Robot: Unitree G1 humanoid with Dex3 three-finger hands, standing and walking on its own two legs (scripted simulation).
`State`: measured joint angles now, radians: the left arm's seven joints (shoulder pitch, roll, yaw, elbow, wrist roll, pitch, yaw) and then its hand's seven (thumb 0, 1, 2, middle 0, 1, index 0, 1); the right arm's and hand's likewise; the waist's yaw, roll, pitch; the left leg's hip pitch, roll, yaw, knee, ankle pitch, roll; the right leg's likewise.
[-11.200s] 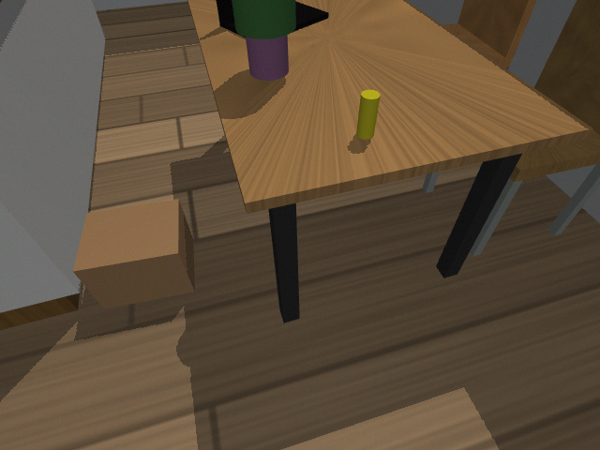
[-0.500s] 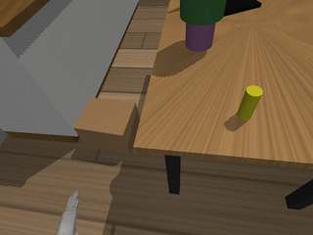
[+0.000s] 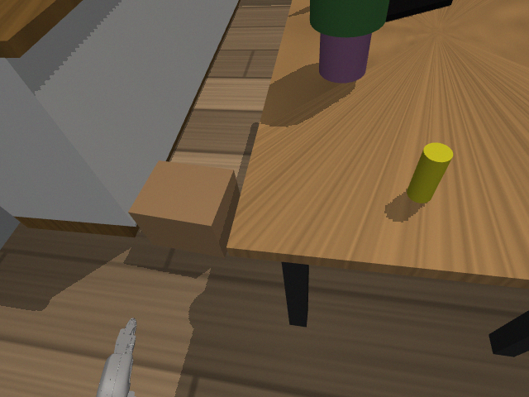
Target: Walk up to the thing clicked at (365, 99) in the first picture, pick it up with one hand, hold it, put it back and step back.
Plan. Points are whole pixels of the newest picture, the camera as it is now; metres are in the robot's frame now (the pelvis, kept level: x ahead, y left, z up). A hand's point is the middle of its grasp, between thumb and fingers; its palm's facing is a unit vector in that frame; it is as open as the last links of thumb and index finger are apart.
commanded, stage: approach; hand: right
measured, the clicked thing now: (428, 174) +0.49 -0.20 +0.03
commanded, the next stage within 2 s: close in in 0.48 s
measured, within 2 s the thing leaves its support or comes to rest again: neither
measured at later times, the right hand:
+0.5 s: hand out of the picture +0.42 -0.32 +0.09, palm faces +0.09 +1.00 +0.04, open 17.4 cm
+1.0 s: hand (458, 176) +0.46 -0.23 +0.06, palm faces +0.14 +0.99 +0.03, open 17.5 cm
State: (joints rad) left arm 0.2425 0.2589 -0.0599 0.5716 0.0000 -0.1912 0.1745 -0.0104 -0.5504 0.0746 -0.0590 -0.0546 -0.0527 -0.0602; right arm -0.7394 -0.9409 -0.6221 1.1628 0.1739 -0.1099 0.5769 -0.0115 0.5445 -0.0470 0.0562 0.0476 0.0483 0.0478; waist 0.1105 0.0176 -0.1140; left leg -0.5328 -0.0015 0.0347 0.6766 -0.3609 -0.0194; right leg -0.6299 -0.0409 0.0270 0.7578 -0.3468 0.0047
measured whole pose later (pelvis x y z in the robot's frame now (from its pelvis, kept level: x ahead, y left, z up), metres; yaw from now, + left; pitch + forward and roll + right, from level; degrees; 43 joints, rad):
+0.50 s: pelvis +0.00 +0.00 -0.01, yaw +0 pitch +15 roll +2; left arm 0.25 0.25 -0.05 0.49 0.01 -0.19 0.14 -0.01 -0.55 0.06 -0.07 -0.06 -0.06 -0.06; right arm -0.67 -0.74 -0.52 1.12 0.22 -0.19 0.54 -0.01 0.50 -0.05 0.05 0.04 0.04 0.04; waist 0.12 0.02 -0.11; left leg -0.62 0.00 0.04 0.76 -0.39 -0.02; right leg -0.70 -0.04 0.03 0.81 -0.37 0.01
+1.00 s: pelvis -0.02 +0.00 -0.03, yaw +2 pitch +17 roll +2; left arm 0.33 0.23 0.02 0.24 0.03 -0.07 0.02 -0.01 -0.53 0.05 -0.07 -0.06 -0.07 -0.06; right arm -0.75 -0.55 -0.50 1.09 0.10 -0.29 0.23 -0.01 0.53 -0.04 0.05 0.04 0.04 0.04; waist 0.17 0.00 -0.14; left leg -0.78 -0.02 0.01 0.92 -0.44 -0.02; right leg -0.85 -0.06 0.01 0.97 -0.42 0.01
